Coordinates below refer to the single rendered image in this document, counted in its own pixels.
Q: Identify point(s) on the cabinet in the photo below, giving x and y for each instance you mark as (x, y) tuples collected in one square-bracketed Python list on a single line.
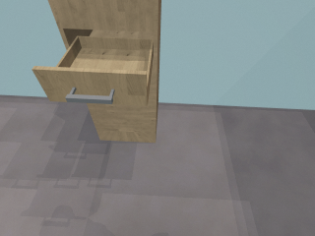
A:
[(121, 19)]

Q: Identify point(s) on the drawer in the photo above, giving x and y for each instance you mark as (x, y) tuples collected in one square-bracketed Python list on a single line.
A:
[(95, 65)]

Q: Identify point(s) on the handle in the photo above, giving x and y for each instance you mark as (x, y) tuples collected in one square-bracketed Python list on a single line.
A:
[(85, 98)]

